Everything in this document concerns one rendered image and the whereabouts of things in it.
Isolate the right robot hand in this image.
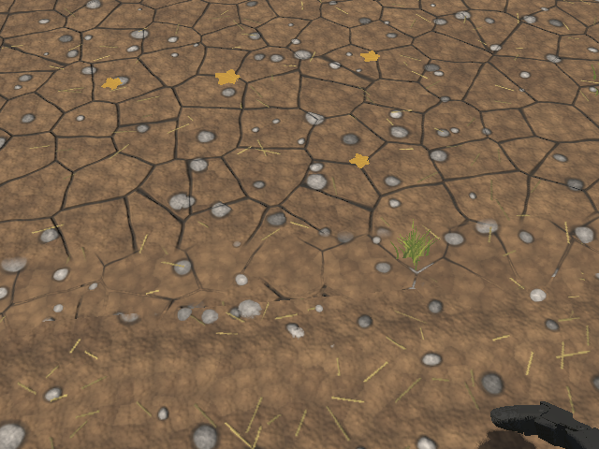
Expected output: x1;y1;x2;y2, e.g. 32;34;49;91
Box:
490;401;599;449

